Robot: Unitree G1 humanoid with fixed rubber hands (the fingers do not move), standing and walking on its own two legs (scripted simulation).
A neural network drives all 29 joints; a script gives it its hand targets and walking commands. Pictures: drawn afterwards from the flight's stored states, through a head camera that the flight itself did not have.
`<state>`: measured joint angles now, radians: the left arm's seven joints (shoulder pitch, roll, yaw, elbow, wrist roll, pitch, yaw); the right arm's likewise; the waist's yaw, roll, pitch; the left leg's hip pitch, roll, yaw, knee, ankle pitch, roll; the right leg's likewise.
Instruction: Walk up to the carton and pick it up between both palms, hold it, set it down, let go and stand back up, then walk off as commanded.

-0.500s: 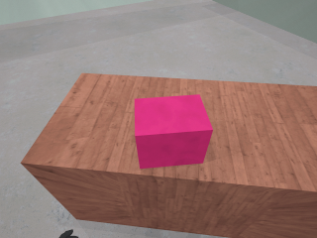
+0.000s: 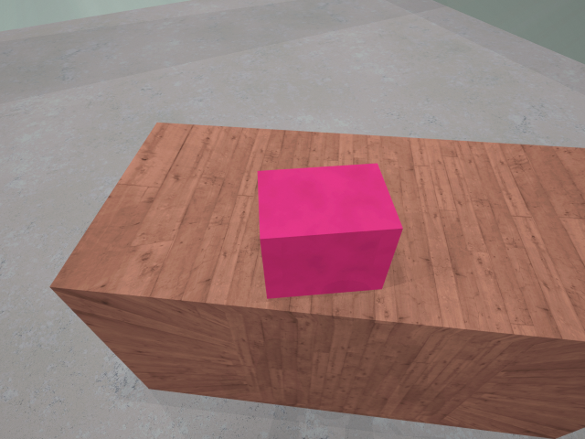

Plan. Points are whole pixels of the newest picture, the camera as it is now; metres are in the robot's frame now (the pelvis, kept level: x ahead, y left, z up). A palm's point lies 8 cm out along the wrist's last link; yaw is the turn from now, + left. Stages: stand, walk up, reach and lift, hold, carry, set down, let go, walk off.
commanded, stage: stand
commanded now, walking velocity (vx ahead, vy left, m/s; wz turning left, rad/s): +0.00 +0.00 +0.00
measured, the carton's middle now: (321, 231) +0.48 -0.01 -0.04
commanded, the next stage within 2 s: walk off in 0.88 s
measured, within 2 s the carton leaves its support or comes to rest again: neither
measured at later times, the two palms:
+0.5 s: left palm out of the picture +0.07 +0.29 -0.12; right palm out of the picture +0.09 -0.29 -0.11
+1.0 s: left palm out of the picture +0.08 +0.29 -0.12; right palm out of the picture +0.09 -0.30 -0.11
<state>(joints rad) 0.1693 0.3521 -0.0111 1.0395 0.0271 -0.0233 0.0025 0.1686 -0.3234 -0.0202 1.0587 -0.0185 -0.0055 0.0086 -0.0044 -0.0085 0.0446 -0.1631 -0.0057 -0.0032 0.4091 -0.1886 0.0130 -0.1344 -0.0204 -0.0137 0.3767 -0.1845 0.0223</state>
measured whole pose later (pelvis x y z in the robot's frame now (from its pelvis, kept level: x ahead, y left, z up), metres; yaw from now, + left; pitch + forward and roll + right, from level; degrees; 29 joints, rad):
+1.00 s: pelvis +0.01 -0.01 +0.00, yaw +0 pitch -3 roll +0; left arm 0.14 0.34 0.00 1.09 0.02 -0.02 0.00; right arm 0.12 -0.33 -0.03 1.09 -0.01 -0.01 0.00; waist 0.00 -0.01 0.05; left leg -0.12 -0.01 -0.02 0.35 -0.17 0.00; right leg -0.10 -0.02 -0.01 0.35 -0.19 0.02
